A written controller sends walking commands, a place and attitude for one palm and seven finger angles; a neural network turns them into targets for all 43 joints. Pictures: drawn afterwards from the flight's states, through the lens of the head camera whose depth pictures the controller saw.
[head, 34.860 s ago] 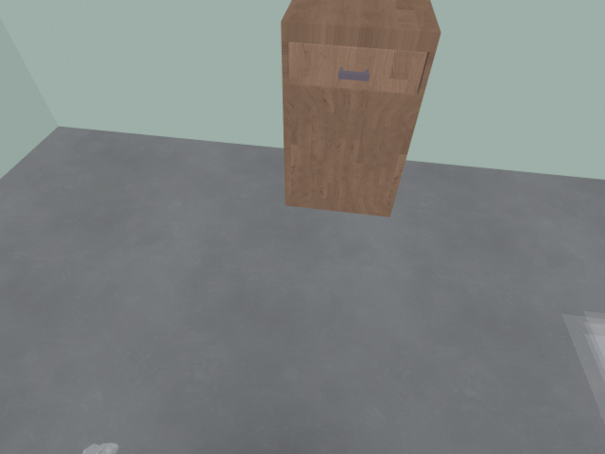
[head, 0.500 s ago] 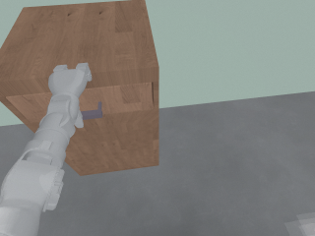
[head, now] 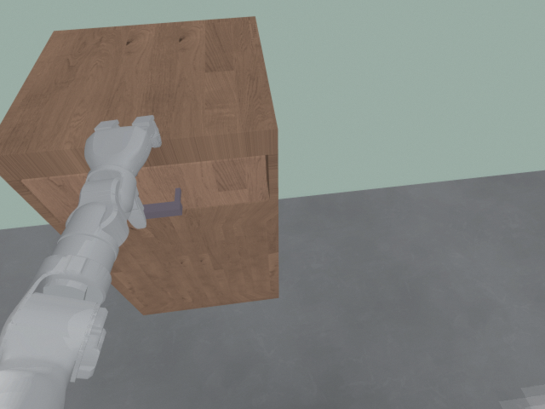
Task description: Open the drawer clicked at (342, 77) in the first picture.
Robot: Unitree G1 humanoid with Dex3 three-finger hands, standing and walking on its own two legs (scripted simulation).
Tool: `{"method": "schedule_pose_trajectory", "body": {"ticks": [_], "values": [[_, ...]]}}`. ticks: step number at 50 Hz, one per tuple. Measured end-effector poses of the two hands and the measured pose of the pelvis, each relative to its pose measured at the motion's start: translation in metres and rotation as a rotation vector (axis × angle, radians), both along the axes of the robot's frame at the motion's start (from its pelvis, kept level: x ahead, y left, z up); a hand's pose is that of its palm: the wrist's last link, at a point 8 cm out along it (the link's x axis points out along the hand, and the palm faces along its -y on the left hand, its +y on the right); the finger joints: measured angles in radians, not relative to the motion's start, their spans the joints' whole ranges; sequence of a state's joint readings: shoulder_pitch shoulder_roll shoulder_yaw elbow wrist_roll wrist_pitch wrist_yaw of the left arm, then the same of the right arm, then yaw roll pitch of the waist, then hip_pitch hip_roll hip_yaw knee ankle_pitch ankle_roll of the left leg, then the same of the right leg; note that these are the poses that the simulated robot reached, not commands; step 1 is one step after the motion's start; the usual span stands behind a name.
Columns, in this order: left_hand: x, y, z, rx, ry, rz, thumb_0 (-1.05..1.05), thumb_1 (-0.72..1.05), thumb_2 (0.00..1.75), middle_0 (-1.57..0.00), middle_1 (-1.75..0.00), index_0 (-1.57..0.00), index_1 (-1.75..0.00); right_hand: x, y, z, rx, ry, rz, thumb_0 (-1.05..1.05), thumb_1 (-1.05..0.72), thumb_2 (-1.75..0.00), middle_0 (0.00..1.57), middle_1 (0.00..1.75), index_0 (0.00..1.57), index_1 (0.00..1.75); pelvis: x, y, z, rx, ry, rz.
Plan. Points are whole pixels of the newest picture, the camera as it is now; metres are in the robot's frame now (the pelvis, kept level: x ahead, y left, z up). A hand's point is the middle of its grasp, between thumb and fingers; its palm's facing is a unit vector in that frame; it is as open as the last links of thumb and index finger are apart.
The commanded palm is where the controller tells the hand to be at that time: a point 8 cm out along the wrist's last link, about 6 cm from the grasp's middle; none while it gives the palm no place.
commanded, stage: draw the hand back to the body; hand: left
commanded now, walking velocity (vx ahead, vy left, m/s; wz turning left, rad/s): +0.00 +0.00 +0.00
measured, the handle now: (155, 202) +0.51 +0.23 -0.06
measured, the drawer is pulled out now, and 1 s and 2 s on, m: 0.00 0.00 0.00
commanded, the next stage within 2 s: step back with the hand held close in 1.48 s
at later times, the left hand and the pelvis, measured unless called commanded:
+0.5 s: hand (78, 253) +0.31 +0.25 +0.10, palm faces +0.01 -0.06 -1.00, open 13.8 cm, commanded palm +0.28 +0.25 +0.16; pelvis -0.01 -0.01 +0.01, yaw +3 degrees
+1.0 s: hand (35, 316) +0.21 +0.22 +0.17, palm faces +0.37 -0.87 -0.33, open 11.1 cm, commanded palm +0.16 +0.26 +0.18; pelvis -0.01 -0.02 +0.02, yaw +2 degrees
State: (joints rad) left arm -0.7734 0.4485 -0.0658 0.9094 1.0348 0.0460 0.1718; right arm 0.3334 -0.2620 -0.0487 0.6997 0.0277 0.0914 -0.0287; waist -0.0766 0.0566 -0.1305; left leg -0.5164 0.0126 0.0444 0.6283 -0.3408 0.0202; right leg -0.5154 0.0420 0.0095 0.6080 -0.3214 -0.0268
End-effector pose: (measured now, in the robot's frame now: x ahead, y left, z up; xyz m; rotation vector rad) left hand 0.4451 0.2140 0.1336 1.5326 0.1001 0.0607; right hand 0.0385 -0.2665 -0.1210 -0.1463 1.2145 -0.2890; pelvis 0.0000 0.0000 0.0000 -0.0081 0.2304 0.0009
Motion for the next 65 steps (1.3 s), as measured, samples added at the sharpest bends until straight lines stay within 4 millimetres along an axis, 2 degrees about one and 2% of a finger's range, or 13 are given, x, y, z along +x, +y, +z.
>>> {"method": "schedule_pose_trajectory", "body": {"ticks": [4,8,20,25,27,29,31,33,36,42,50,57,65], "values": [[-0.022,0.003,-0.001,-0.004,-0.025,-0.021,0.00,-0.49,0.30,-0.32,-1.20,-0.32,-1.20,0.012,0.002,0.001,0.019,-0.031,0.001,0.01,-0.91,-0.90,0.20,0.30,0.20,0.30,0.004,0.000,0.002,0.001,-0.024,-0.007],[-0.049,0.012,-0.003,-0.001,-0.038,0.000,0.00,-0.49,0.30,-0.32,-1.20,-0.32,-1.20,0.034,0.005,0.003,0.034,-0.075,0.030,0.01,-0.91,-0.90,0.20,0.30,0.20,0.30,0.004,-0.001,0.004,0.003,-0.055,0.000],[-0.125,0.030,0.016,-0.013,-0.050,0.050,0.00,-0.49,0.30,-0.32,-1.20,-0.32,-1.20,0.132,0.025,0.030,0.044,-0.322,0.196,0.01,-0.91,-0.90,0.20,0.30,0.20,0.30,-0.004,-0.004,0.010,0.012,-0.151,0.035],[-0.153,0.032,0.016,-0.023,-0.031,0.048,0.00,-0.49,0.30,-0.32,-1.20,-0.32,-1.20,0.161,0.040,0.046,0.054,-0.414,0.265,0.01,-0.91,-0.90,0.20,0.30,0.20,0.30,-0.008,-0.007,0.011,0.016,-0.179,0.044],[-0.163,0.033,0.015,-0.415,-0.078,0.071,0.00,-0.48,0.30,-0.32,-1.20,-0.32,-1.20,0.167,0.047,0.052,0.065,-0.454,0.284,0.01,-0.91,-0.90,0.20,0.30,0.20,0.30,-0.011,-0.008,0.012,0.013,-0.215,0.052],[-0.172,0.031,0.016,-0.767,-0.155,0.078,0.00,-0.47,0.30,-0.32,-1.19,-0.32,-1.19,0.169,0.054,0.060,0.065,-0.491,0.310,0.01,-0.91,-0.90,0.20,0.30,0.20,0.30,-0.011,-0.010,0.014,0.013,-0.243,0.049],[-0.181,0.029,0.019,-0.988,-0.236,0.074,0.00,-0.44,0.32,-0.32,-1.17,-0.32,-1.17,0.168,0.060,0.067,0.062,-0.521,0.329,0.01,-0.91,-0.90,0.20,0.30,0.20,0.30,-0.010,-0.012,0.016,0.012,-0.262,0.044],[-0.190,0.030,0.025,-1.114,-0.313,0.069,0.00,-0.40,0.33,-0.32,-1.15,-0.31,-1.14,0.164,0.063,0.071,0.060,-0.539,0.339,0.01,-0.91,-0.90,0.20,0.30,0.20,0.30,-0.008,-0.014,0.018,0.011,-0.274,0.040],[-0.204,0.036,0.032,-1.195,-0.397,0.075,0.00,-0.33,0.36,-0.31,-1.10,-0.30,-1.10,0.156,0.062,0.071,0.058,-0.540,0.338,0.01,-0.91,-0.90,0.20,0.30,0.20,0.30,-0.006,-0.016,0.019,0.010,-0.286,0.037],[-0.233,0.046,0.040,-1.185,-0.457,0.099,0.00,-0.15,0.44,-0.29,-0.98,-0.28,-0.98,0.135,0.047,0.061,0.042,-0.491,0.320,0.01,-0.90,-0.90,0.20,0.30,0.20,0.30,-0.005,-0.017,0.021,0.008,-0.294,0.033],[-0.275,0.044,0.046,-1.122,-0.454,0.100,0.00,0.11,0.56,-0.27,-0.81,-0.26,-0.81,0.118,0.025,0.053,0.012,-0.458,0.283,0.01,-0.91,-0.90,0.20,0.30,0.20,0.30,-0.007,-0.017,0.021,0.009,-0.294,0.033],[-0.309,0.046,0.050,-1.071,-0.459,0.124,0.00,0.35,0.66,-0.25,-0.65,-0.25,-0.65,0.122,0.022,0.059,0.002,-0.509,0.275,0.01,-0.91,-0.90,0.20,0.30,0.20,0.30,-0.009,-0.019,0.020,0.006,-0.300,0.034],[-0.342,0.049,0.058,-1.030,-0.493,0.147,0.01,0.63,0.78,-0.23,-0.47,-0.23,-0.47,0.136,0.035,0.066,0.018,-0.579,0.308,0.01,-0.91,-0.90,0.20,0.30,0.20,0.30,-0.015,-0.019,0.019,0.003,-0.312,0.047]]}}
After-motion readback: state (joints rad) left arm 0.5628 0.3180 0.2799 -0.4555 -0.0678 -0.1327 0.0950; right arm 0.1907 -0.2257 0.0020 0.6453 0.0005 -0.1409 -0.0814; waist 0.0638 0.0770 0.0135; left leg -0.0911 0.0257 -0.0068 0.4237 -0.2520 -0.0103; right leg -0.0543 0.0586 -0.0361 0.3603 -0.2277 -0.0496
